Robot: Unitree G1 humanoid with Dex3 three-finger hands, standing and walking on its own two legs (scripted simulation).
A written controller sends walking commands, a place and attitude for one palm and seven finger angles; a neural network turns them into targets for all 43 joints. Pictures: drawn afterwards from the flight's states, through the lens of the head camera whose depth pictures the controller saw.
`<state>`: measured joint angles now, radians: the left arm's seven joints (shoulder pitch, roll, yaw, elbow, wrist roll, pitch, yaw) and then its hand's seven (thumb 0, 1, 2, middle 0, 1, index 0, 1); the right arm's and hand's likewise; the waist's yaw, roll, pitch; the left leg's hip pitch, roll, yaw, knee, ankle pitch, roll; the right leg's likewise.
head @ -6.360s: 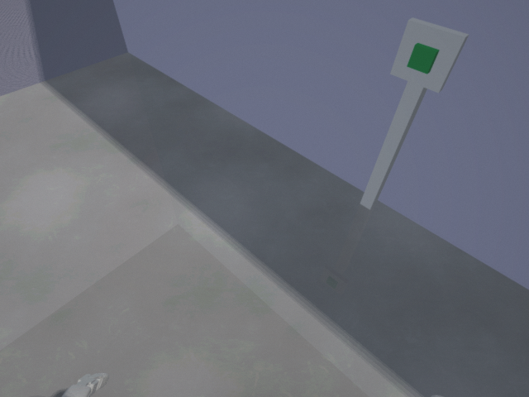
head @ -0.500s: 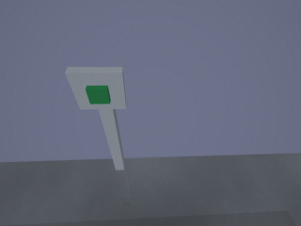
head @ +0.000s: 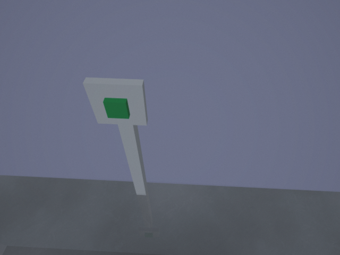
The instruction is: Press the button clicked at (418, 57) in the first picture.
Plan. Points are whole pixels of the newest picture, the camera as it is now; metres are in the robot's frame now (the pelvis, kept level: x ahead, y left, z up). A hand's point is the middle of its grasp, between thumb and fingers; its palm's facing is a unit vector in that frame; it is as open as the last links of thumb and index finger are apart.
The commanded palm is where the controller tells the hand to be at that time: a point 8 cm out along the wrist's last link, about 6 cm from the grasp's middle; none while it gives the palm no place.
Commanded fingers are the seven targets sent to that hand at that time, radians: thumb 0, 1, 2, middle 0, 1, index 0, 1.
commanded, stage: look again from close up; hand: left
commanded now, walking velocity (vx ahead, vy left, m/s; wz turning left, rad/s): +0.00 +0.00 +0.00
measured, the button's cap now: (117, 107) +0.54 +0.21 +0.01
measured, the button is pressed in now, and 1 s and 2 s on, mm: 0 0 0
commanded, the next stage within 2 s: shuffle to correct the standing spot in 0.58 s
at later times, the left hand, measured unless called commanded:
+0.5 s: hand out of the picture +0.02 +0.23 -0.18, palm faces +0.01 -0.98 -0.21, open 7.3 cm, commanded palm none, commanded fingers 0.00 0.90 0.90 -0.20 -0.30 -0.20 -0.30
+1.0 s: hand out of the picture +0.02 +0.18 -0.19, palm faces +0.02 -0.98 -0.18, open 7.3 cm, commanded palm none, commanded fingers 0.00 0.90 0.90 -0.20 -0.30 -0.20 -0.30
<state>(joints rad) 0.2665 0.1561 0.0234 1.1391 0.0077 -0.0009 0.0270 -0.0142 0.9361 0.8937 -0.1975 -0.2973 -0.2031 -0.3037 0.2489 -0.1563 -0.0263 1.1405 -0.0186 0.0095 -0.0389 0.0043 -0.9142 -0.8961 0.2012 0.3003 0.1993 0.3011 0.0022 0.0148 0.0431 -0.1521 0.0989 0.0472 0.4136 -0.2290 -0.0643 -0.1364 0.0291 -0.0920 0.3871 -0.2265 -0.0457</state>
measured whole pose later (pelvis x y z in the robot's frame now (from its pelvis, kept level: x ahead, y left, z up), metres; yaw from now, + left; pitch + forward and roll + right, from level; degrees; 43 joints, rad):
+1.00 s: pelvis +0.04 +0.02 -0.01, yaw -1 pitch +0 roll +0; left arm 0.31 0.12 0.01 1.12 0.02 -0.02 0.02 0.00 0.91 0.89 -0.20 -0.30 -0.20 -0.30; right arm 0.31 -0.14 0.00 1.12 -0.02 -0.01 -0.04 0.00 -0.91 -0.90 0.20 0.30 0.20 0.30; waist 0.00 0.01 0.03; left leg -0.17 0.04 0.06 0.55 -0.38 -0.02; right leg -0.20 -0.02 -0.07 0.58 -0.38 -0.02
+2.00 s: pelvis +0.00 +0.03 -0.01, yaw +1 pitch +0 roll +0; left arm 0.30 0.17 0.01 1.04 0.02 -0.01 0.03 0.00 0.91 0.89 -0.20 -0.30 -0.20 -0.30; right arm 0.32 -0.17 -0.01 1.05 -0.02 0.00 -0.03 0.01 -0.90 -0.90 0.21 0.30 0.20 0.30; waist -0.02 0.01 0.03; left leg -0.23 0.03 0.08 0.54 -0.30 0.01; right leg -0.22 -0.04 -0.10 0.53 -0.30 0.00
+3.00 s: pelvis +0.04 +0.03 -0.01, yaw +0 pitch +0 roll +0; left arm 0.43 0.10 0.01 1.11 0.03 -0.02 0.01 0.00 0.91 0.89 -0.20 -0.30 -0.20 -0.30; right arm 0.38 -0.13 -0.02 1.15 -0.01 -0.02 -0.02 0.00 -0.90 -0.90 0.20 0.30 0.20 0.30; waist -0.01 0.01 0.00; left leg -0.18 0.04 0.10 0.57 -0.39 0.01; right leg -0.18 -0.03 -0.07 0.57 -0.38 0.00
